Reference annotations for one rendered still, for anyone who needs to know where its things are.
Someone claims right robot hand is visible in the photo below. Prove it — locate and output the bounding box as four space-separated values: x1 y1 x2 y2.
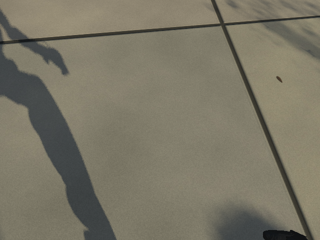
263 230 308 240

